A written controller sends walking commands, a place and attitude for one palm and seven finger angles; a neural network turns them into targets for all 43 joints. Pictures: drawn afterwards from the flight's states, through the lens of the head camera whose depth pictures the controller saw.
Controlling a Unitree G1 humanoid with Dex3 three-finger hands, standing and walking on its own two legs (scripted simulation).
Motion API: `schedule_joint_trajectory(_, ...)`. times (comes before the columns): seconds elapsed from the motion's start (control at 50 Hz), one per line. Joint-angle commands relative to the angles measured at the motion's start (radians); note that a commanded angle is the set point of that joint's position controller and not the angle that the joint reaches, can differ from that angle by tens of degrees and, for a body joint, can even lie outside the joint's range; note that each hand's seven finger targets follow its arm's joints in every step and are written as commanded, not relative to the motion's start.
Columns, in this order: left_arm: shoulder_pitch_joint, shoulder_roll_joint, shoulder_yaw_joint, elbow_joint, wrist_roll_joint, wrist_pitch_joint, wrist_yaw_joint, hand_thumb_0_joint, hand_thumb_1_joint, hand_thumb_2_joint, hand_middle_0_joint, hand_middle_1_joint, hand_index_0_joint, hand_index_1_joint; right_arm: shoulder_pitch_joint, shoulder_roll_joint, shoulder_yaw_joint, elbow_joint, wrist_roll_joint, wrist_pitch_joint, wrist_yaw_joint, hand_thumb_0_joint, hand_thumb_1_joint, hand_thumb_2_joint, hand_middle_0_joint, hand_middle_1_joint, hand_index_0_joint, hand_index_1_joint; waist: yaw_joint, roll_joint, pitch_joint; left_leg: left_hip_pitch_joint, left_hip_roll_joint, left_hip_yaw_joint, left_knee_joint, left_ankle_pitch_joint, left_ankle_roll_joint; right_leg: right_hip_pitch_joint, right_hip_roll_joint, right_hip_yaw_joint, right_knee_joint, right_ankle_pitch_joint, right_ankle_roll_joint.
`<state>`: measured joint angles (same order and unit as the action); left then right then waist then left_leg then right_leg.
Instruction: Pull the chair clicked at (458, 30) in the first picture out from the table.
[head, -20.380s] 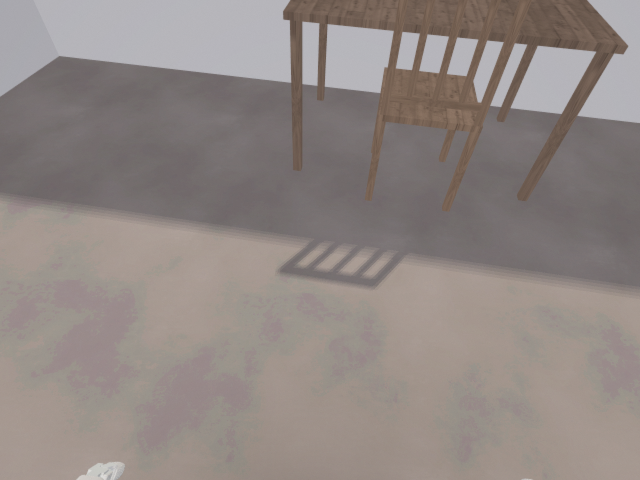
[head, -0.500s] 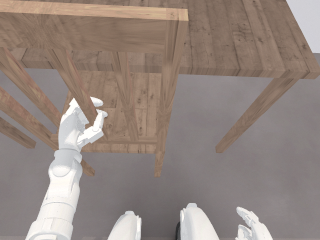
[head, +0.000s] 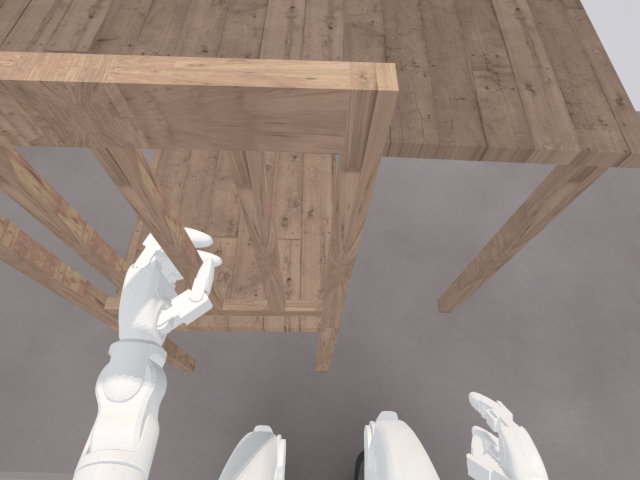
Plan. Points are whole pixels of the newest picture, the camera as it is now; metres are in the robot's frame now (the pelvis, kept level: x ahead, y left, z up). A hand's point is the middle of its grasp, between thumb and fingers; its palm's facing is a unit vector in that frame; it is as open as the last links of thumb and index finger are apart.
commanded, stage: hook a spindle and tug to test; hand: left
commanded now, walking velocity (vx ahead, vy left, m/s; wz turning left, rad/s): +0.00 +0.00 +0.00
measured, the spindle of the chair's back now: (181, 251) +0.36 +0.17 +0.06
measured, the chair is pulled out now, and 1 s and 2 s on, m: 0.04 0.12 0.15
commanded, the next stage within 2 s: step backward, pulling the chair out in 0.06 s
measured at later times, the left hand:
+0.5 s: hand (206, 291) +0.32 +0.14 +0.04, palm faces +0.05 -0.99 -0.10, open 5.4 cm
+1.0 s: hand (214, 357) +0.25 +0.12 +0.04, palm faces +0.01 -0.99 -0.16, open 5.3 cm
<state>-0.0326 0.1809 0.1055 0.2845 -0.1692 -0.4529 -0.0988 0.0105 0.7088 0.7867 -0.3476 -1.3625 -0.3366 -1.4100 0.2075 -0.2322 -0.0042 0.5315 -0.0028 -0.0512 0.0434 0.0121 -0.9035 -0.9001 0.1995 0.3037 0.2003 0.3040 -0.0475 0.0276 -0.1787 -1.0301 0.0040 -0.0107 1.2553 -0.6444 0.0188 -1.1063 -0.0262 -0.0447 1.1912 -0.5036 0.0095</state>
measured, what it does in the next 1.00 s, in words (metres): rises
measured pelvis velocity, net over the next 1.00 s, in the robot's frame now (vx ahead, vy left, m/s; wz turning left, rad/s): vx -0.05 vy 0.00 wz -0.07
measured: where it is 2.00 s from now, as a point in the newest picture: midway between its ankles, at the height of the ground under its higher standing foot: outside the picture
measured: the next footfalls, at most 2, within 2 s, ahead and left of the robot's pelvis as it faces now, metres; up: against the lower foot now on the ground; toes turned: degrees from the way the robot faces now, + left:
none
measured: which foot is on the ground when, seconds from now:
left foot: down 0.00-1.00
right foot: down 0.00-1.00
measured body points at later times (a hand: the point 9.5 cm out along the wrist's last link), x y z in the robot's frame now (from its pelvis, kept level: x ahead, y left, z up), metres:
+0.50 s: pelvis +0.00 +0.01 +0.09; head +0.07 +0.02 +0.54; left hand +0.32 +0.19 +0.05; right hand +0.10 -0.26 -0.02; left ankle -0.03 +0.10 -0.63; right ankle +0.03 -0.13 -0.63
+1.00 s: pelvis -0.05 +0.00 +0.09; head +0.00 -0.01 +0.54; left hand +0.25 +0.17 +0.05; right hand +0.05 -0.25 -0.03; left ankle -0.03 +0.10 -0.63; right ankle +0.03 -0.12 -0.63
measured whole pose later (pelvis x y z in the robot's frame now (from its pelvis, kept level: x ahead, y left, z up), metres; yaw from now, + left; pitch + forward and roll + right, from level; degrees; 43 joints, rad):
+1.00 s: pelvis -0.05 +0.00 +0.09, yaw -4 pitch +4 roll +1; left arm -0.12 0.14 0.02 0.71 -0.06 -0.25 0.11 0.04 0.68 0.76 -0.30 -1.15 -0.49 -1.45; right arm 0.20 -0.21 0.01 0.65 0.03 0.07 -0.10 0.01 -0.90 -0.90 0.20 0.30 0.20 0.30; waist -0.05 0.01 0.04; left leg -0.38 0.01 0.08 0.62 -0.30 0.02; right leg -0.48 -0.02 0.00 0.57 -0.15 0.00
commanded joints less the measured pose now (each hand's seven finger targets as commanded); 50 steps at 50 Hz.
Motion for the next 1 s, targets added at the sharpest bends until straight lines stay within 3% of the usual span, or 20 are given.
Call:
schedule_joint_trajectory(0.0,-0.052,0.111,0.01,-0.207,0.011,-0.073,-0.042,0.0,0.9,0.9,-0.5,-1.45,-0.5,-1.45,0.039,-0.143,-0.056,-0.121,0.001,-0.038,-0.018,0.0,-0.9,-0.9,0.2,0.3,0.2,0.3,0.0,0.011,-0.385,0.178,0.0,-0.021,-0.15,0.607,-0.02,0.344,0.02,-0.003,-0.078,0.431,-0.042)
schedule_joint_trajectory(0.04,-0.116,0.112,0.011,-0.203,0.011,-0.075,-0.041,0.0,0.9,0.9,-0.5,-1.45,-0.5,-1.45,0.032,-0.143,-0.054,-0.113,0.0,-0.04,-0.022,0.0,-0.9,-0.9,0.2,0.3,0.2,0.3,-0.013,0.002,-0.38,0.162,-0.004,-0.019,-0.141,0.56,-0.017,0.332,0.02,-0.001,-0.077,0.415,-0.039)
schedule_joint_trajectory(0.12,-0.157,0.13,0.033,-0.17,0.009,-0.072,-0.053,0.0,0.9,0.9,-0.5,-1.45,-0.5,-1.45,0.026,-0.144,-0.051,-0.108,0.0,-0.044,-0.029,0.0,-0.9,-0.9,0.2,0.3,0.2,0.3,-0.006,0.011,-0.393,0.13,-0.012,-0.01,-0.135,0.511,-0.013,0.348,0.017,0.009,-0.074,0.4,-0.04)
schedule_joint_trajectory(0.14,-0.204,0.107,0.004,-0.165,0.011,-0.07,-0.056,0.0,0.9,0.9,-0.5,-1.45,-0.5,-1.45,0.024,-0.144,-0.051,-0.104,0.0,-0.046,-0.03,0.0,-0.9,-0.9,0.2,0.3,0.2,0.3,-0.022,0.022,-0.388,0.142,-0.011,-0.012,-0.131,0.513,-0.013,0.325,0.016,0.007,-0.074,0.396,-0.039)
schedule_joint_trajectory(0.16,-0.37,0.411,0.151,-0.369,0.094,0.026,0.071,0.0,0.9,0.9,-0.5,-1.45,-0.5,-1.45,0.096,-0.126,-0.062,-0.169,0.045,0.034,-0.076,0.0,-0.9,-0.9,0.2,0.3,0.2,0.3,0.025,0.044,-0.609,0.457,-0.009,0.035,-0.345,0.471,-0.006,0.744,-0.061,0.155,-0.307,0.419,-0.049)
schedule_joint_trajectory(0.18,-0.317,0.308,0.088,-0.377,0.099,0.081,0.122,0.0,0.9,0.9,-0.5,-1.45,-0.5,-1.45,0.104,-0.116,-0.07,-0.191,0.046,0.045,-0.106,0.0,-0.9,-0.9,0.2,0.3,0.2,0.3,-0.003,0.091,-0.552,0.524,-0.021,0.052,-0.383,0.483,-0.004,0.782,-0.067,0.141,-0.35,0.566,-0.051)
schedule_joint_trajectory(0.2,-0.242,0.301,0.095,-0.288,0.1,0.136,0.154,0.0,0.9,0.9,-0.5,-1.45,-0.5,-1.45,0.074,-0.114,-0.054,-0.182,0.049,0.058,-0.124,0.0,-0.9,-0.9,0.2,0.3,0.2,0.3,-0.002,0.111,-0.505,0.502,-0.007,0.032,-0.403,0.503,-0.008,0.742,-0.073,0.133,-0.355,0.61,-0.052)
schedule_joint_trajectory(0.22,-0.142,0.219,0.039,-0.164,0.11,0.185,0.166,0.0,0.9,0.9,-0.5,-1.45,-0.5,-1.45,0.063,-0.1,-0.042,-0.161,0.054,0.073,-0.134,0.0,-0.9,-0.9,0.2,0.3,0.2,0.3,-0.009,0.072,-0.4,0.491,0.005,0.017,-0.44,0.504,-0.009,0.724,-0.075,0.117,-0.371,0.615,-0.048)
schedule_joint_trajectory(0.24,-0.117,0.191,0.015,-0.088,0.111,0.217,0.175,0.0,0.9,0.9,-0.5,-1.45,-0.5,-1.45,0.065,-0.103,-0.036,-0.14,0.059,0.087,-0.144,0.0,-0.9,-0.9,0.2,0.3,0.2,0.3,-0.013,0.005,-0.335,0.482,0.02,0.008,-0.464,0.494,-0.005,0.733,-0.086,0.117,-0.391,0.637,-0.044)
schedule_joint_trajectory(0.26,-0.138,0.181,0.0,-0.012,0.112,0.232,0.183,0.0,0.9,0.9,-0.5,-1.45,-0.5,-1.45,0.048,-0.109,-0.029,-0.125,0.064,0.1,-0.149,0.0,-0.9,-0.9,0.2,0.3,0.2,0.3,-0.02,-0.057,-0.235,0.48,0.036,-0.001,-0.514,0.379,0.0,0.718,-0.099,0.124,-0.454,0.513,-0.035)
schedule_joint_trajectory(0.28,-0.17,0.176,-0.009,0.027,0.115,0.242,0.191,0.0,0.9,0.9,-0.5,-1.45,-0.5,-1.45,0.036,-0.112,-0.025,-0.109,0.061,0.105,-0.158,0.0,-0.9,-0.9,0.2,0.3,0.2,0.3,-0.016,-0.069,-0.171,0.475,0.042,-0.003,-0.546,0.354,0.006,0.73,-0.105,0.134,-0.484,0.509,-0.032)
schedule_joint_trajectory(0.3,-0.203,0.202,0.008,0.052,0.122,0.243,0.203,0.0,0.9,0.9,-0.5,-1.45,-0.5,-1.45,0.035,-0.12,-0.026,-0.099,0.058,0.107,-0.169,0.0,-0.9,-0.9,0.2,0.3,0.2,0.3,-0.009,-0.071,-0.155,0.485,0.048,-0.008,-0.573,0.388,0.003,0.766,-0.112,0.135,-0.501,0.569,-0.035)
schedule_joint_trajectory(0.32,-0.204,0.183,-0.005,0.11,0.129,0.249,0.208,0.0,0.9,0.9,-0.5,-1.45,-0.5,-1.45,0.039,-0.119,-0.024,-0.084,0.057,0.109,-0.174,0.0,-0.9,-0.9,0.2,0.3,0.2,0.3,-0.013,-0.066,-0.132,0.52,0.061,-0.014,-0.61,0.455,-0.002,0.799,-0.117,0.133,-0.508,0.667,-0.038)
schedule_joint_trajectory(0.4,-0.265,0.172,-0.021,0.189,0.136,0.221,0.206,0.0,0.9,0.9,-0.5,-1.45,-0.5,-1.45,0.049,-0.129,-0.036,-0.048,0.043,0.112,-0.181,0.0,-0.9,-0.9,0.2,0.3,0.2,0.3,-0.005,0.045,-0.149,0.679,0.124,-0.023,-0.67,0.781,-0.017,0.86,-0.115,0.121,-0.536,0.882,-0.028)
schedule_joint_trajectory(0.56,-0.161,0.114,-0.058,0.223,0.142,0.194,0.199,0.0,0.9,0.9,-0.5,-1.45,-0.5,-1.45,0.003,-0.126,-0.045,-0.052,0.026,0.127,-0.158,0.0,-0.9,-0.9,0.2,0.3,0.2,0.3,0.024,0.167,-0.114,0.766,0.191,-0.047,-0.761,0.876,-0.018,0.875,-0.064,0.085,-0.577,0.689,-0.028)
schedule_joint_trajectory(0.6,-0.117,0.125,-0.043,0.217,0.141,0.194,0.199,0.0,0.9,0.9,-0.5,-1.45,-0.5,-1.45,-0.01,-0.13,-0.048,-0.059,0.022,0.124,-0.154,0.0,-0.9,-0.9,0.2,0.3,0.2,0.3,0.034,0.156,-0.101,0.747,0.2,-0.048,-0.771,0.859,-0.015,0.887,-0.058,0.083,-0.573,0.668,-0.031)
schedule_joint_trajectory(0.72,-0.135,0.126,-0.042,0.176,0.141,0.19,0.206,0.0,0.9,0.9,-0.5,-1.45,-0.5,-1.45,-0.013,-0.126,-0.047,-0.053,0.016,0.11,-0.158,0.0,-0.9,-0.9,0.2,0.3,0.2,0.3,0.021,0.096,-0.084,0.728,0.195,-0.025,-0.773,0.767,-0.018,0.882,-0.076,0.104,-0.569,0.723,-0.036)
schedule_joint_trajectory(0.82,-0.196,0.12,-0.058,0.21,0.142,0.186,0.216,0.0,0.9,0.9,-0.5,-1.45,-0.5,-1.45,0.002,-0.119,-0.045,-0.022,0.021,0.097,-0.167,0.0,-0.9,-0.9,0.2,0.3,0.2,0.3,0.008,0.028,-0.073,0.696,0.153,-0.01,-0.749,0.575,-0.019,0.862,-0.107,0.149,-0.608,0.685,-0.05)
schedule_joint_trajectory(0.9,-0.233,0.14,-0.056,0.258,0.15,0.175,0.224,0.0,0.9,0.9,-0.5,-1.45,-0.5,-1.45,0.024,-0.121,-0.049,0.001,0.023,0.087,-0.17,0.0,-0.9,-0.9,0.2,0.3,0.2,0.3,0.001,-0.056,-0.075,0.707,0.094,0.006,-0.714,0.398,-0.021,0.811,-0.148,0.211,-0.72,0.546,-0.064)
schedule_joint_trajectory(0.98,-0.26,0.115,-0.083,0.301,0.156,0.161,0.229,0.0,0.9,0.9,-0.5,-1.45,-0.5,-1.45,0.015,-0.122,-0.041,0.011,0.03,0.08,-0.164,0.0,-0.9,-0.9,0.2,0.3,0.2,0.3,0.004,-0.054,-0.05,0.694,0.085,-0.012,-0.758,0.308,-0.007,0.787,-0.145,0.2,-0.788,0.341,-0.053)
